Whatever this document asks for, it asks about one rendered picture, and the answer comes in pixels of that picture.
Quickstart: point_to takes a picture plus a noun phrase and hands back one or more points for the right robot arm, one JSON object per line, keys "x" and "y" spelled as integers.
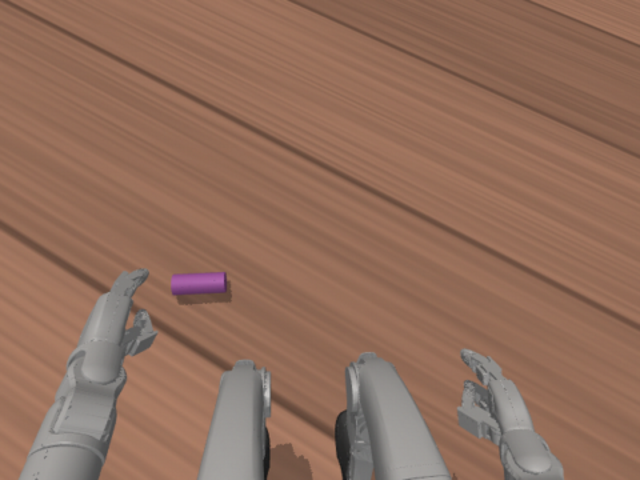
{"x": 525, "y": 455}

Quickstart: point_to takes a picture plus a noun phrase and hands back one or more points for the right robot hand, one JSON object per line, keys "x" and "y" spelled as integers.
{"x": 501, "y": 406}

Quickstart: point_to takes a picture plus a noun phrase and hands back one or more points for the left robot arm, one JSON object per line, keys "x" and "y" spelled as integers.
{"x": 73, "y": 440}

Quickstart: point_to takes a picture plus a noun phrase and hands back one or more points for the right robot foot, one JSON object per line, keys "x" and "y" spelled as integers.
{"x": 342, "y": 444}

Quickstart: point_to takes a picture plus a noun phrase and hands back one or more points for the left robot hand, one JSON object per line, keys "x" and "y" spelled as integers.
{"x": 107, "y": 320}

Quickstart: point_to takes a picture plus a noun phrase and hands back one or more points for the can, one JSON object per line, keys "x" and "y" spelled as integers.
{"x": 199, "y": 283}

